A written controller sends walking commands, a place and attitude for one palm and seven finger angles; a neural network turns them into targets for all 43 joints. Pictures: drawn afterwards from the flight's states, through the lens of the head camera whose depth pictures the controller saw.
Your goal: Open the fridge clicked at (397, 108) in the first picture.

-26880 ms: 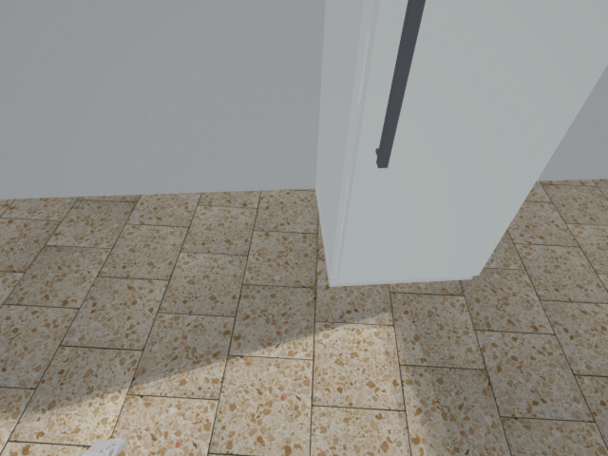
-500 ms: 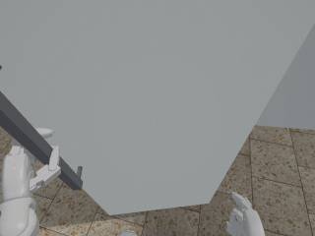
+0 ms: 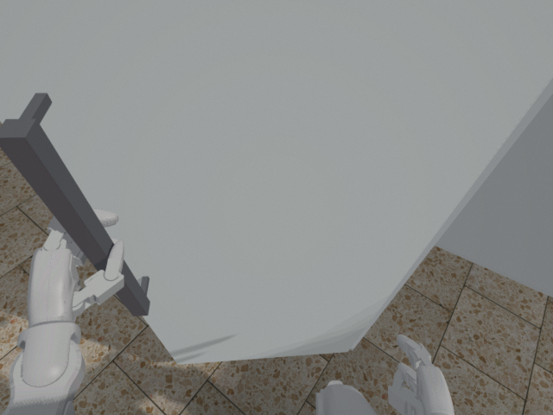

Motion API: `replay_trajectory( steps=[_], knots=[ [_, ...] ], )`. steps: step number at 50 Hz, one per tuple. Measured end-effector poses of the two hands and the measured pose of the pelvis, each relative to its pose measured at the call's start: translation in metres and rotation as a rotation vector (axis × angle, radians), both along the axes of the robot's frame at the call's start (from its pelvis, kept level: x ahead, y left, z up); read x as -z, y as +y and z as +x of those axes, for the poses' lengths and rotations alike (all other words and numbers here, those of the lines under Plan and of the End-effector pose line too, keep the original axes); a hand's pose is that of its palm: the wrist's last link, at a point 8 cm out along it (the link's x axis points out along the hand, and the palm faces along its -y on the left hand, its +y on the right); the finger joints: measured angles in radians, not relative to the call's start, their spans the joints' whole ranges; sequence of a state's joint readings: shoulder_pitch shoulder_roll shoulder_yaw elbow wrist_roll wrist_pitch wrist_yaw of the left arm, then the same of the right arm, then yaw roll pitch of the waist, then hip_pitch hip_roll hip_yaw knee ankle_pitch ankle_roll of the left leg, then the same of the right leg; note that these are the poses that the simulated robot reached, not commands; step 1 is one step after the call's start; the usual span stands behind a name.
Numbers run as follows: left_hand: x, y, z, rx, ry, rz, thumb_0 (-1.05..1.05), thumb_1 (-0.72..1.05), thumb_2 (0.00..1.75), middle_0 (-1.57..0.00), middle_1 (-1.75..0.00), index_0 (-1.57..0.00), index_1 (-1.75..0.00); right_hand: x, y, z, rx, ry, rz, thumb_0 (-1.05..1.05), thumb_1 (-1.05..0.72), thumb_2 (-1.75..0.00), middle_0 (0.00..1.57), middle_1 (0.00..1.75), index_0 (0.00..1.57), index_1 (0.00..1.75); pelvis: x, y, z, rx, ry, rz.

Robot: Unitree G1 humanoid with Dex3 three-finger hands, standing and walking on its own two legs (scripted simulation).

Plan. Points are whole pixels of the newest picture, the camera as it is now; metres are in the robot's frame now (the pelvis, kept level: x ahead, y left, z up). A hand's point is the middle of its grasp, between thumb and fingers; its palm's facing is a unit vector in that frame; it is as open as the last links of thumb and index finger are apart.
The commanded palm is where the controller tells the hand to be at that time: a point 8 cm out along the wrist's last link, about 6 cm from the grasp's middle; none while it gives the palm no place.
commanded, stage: walk backward, drawing the door open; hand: left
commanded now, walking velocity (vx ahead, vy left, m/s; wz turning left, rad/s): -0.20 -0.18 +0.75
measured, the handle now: (105, 235) +0.31 +0.25 +0.10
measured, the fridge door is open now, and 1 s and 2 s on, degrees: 34 75 70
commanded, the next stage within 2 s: stop walking and hold the door back in 0.80 s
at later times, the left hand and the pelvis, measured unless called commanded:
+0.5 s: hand out of the picture +0.08 +0.13 +0.09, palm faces +0.58 -0.77 -0.26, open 6.5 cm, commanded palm +0.02 +0.16 +0.10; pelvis -0.07 -0.15 -0.02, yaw +21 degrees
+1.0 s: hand out of the picture -0.01 +0.02 +0.10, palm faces +0.82 -0.47 -0.34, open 6.7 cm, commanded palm -0.05 +0.06 +0.09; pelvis -0.08 -0.32 -0.01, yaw +37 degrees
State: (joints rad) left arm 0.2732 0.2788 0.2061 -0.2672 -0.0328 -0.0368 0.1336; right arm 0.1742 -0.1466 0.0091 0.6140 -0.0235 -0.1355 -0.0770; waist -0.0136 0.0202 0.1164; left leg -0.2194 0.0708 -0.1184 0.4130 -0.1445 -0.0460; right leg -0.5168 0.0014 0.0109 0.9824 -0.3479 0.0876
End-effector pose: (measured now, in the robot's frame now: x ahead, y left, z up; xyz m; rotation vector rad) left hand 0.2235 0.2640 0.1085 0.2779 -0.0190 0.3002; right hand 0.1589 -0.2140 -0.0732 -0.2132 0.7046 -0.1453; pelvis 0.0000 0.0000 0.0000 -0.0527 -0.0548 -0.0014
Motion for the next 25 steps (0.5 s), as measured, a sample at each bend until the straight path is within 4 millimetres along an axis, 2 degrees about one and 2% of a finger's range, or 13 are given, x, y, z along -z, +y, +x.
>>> replay_trajectory(
  steps=[5, 9, 12, 16, 20, 25],
  knots=[
    [0.000, -0.019, -0.047, -0.101, 0.000, 0.012, -0.04, 0.65, 0.76, -0.39, -1.34, -0.28, -1.39, 0.008, -0.024, -0.003, -0.073, -0.027, 0.039, 0.01, -0.90, -0.90, 0.20, 0.30, 0.21, 0.30, 0.007, -0.043, -0.016, -0.054, 0.019, -0.003],
    [0.001, -0.039, -0.084, -0.212, -0.011, 0.070, -0.07, 0.63, 0.78, -0.40, -1.33, -0.25, -1.37, 0.034, -0.056, -0.001, -0.147, -0.009, 0.050, 0.01, -0.90, -0.90, 0.20, 0.31, 0.21, 0.30, 0.023, -0.082, -0.030, -0.115, 0.047, 0.022],
    [-0.001, -0.054, -0.110, -0.269, 0.017, 0.074, -0.07, 0.63, 0.77, -0.41, -1.33, -0.25, -1.37, 0.044, -0.082, -0.006, -0.170, 0.068, 0.019, 0.01, -0.90, -0.90, 0.20, 0.30, 0.21, 0.30, 0.017, -0.098, -0.040, -0.164, 0.045, 0.044],
    [-0.003, -0.073, -0.140, -0.310, 0.043, 0.066, -0.07, 0.62, 0.76, -0.40, -1.31, -0.27, -1.38, 0.039, -0.107, -0.011, -0.183, 0.109, -0.024, 0.01, -0.91, -0.90, 0.20, 0.30, 0.20, 0.30, 0.008, -0.116, -0.045, -0.233, 0.044, 0.080],
    [-0.003, -0.088, -0.165, -0.332, 0.027, 0.052, -0.06, 0.62, 0.75, -0.41, -1.32, -0.29, -1.39, 0.029, -0.117, -0.008, -0.237, 0.098, -0.075, 0.01, -0.91, -0.90, 0.20, 0.30, 0.20, 0.30, 0.007, -0.133, -0.052, -0.307, 0.053, 0.078],
    [0.002, -0.105, -0.190, -0.322, -0.050, 0.019, -0.05, 0.60, 0.75, -0.43, -1.36, -0.31, -1.40, 0.018, -0.113, 0.004, -0.340, 0.023, -0.125, 0.01, -0.91, -0.90, 0.20, 0.30, 0.20, 0.30, 0.019, -0.148, -0.068, -0.372, 0.078, 0.045]
  ],
)
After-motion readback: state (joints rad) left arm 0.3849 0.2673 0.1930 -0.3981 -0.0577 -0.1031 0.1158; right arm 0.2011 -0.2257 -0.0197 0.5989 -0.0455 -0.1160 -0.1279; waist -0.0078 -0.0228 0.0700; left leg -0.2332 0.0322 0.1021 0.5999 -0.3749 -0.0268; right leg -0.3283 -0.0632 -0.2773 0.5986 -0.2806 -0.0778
